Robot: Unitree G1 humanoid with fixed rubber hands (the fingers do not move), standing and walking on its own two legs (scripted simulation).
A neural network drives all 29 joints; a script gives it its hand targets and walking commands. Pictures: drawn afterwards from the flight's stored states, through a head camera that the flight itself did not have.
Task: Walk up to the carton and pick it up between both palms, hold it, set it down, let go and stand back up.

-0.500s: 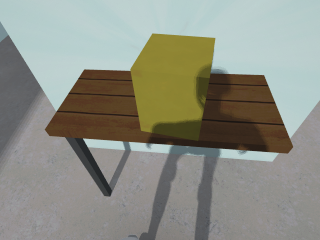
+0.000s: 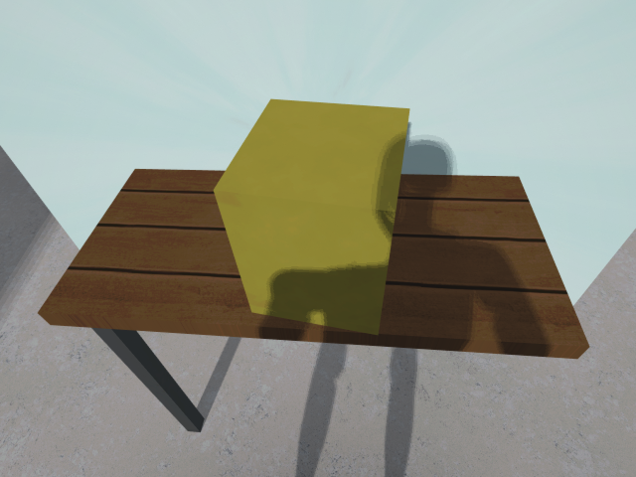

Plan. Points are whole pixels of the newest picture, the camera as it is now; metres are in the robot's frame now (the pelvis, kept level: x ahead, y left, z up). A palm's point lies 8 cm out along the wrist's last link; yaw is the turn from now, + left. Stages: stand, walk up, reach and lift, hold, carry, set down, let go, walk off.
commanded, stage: walk up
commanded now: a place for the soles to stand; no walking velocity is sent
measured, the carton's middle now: (324, 218) +0.47 +0.02 +0.08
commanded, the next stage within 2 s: reach and lift in 1.38 s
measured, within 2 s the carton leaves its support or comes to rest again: neither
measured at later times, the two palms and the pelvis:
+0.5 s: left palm out of the picture +0.10 +0.35 -0.07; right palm out of the picture +0.14 -0.29 -0.09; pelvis +0.05 +0.02 +0.00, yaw +0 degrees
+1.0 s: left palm out of the picture +0.11 +0.34 -0.07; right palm out of the picture +0.14 -0.29 -0.10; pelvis +0.05 +0.02 +0.00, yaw +0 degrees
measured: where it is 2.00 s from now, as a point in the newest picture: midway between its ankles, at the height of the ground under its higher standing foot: outside the picture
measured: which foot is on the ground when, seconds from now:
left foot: up 0.00-0.18, down 0.20-1.00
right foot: down 0.00-1.00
